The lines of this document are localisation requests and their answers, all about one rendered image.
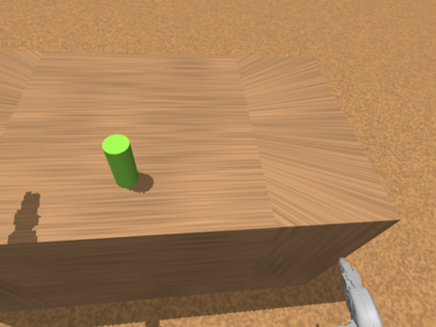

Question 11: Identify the right robot hand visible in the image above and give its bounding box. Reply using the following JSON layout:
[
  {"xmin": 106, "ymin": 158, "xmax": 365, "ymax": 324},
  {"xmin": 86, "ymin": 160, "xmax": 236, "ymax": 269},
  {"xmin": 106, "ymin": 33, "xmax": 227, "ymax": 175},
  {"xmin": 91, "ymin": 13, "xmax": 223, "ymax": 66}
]
[{"xmin": 337, "ymin": 258, "xmax": 383, "ymax": 327}]

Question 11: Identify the can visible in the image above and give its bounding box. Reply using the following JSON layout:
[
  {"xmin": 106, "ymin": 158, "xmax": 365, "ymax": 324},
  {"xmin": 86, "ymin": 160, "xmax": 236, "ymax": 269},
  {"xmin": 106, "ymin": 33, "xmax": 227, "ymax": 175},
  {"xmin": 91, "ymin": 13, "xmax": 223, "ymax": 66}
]
[{"xmin": 102, "ymin": 134, "xmax": 139, "ymax": 188}]

